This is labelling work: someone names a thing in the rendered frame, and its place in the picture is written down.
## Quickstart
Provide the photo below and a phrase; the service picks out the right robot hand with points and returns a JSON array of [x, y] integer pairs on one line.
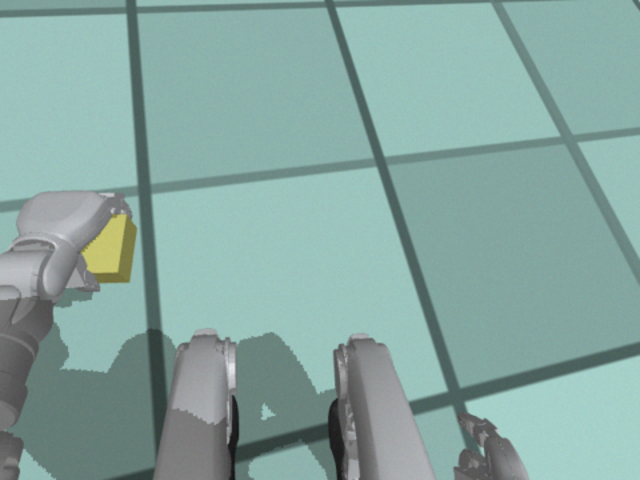
[[501, 461]]

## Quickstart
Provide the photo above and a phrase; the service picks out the left robot hand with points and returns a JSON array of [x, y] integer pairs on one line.
[[76, 217]]

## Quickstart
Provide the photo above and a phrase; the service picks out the right robot foot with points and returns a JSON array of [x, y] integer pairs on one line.
[[336, 441]]

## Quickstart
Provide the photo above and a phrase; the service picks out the left robot arm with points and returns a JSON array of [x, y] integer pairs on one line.
[[34, 272]]

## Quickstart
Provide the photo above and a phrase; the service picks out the small box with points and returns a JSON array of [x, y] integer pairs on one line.
[[109, 255]]

